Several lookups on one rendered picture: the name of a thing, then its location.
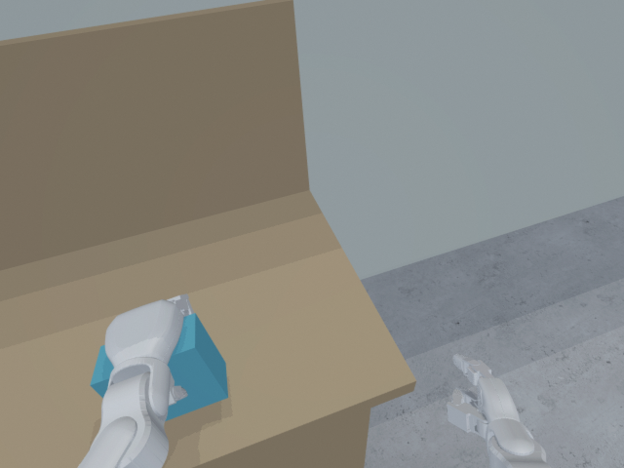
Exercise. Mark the left robot forearm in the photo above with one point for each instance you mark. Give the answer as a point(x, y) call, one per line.
point(133, 413)

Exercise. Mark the sponge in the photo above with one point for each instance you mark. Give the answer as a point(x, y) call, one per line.
point(196, 365)

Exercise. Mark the robot left hand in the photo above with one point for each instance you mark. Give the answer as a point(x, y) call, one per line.
point(151, 330)

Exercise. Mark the table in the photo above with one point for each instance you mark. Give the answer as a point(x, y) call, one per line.
point(150, 158)

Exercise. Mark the right robot forearm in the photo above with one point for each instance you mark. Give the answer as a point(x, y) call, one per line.
point(510, 445)

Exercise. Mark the robot right hand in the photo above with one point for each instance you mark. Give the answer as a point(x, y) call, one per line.
point(471, 412)

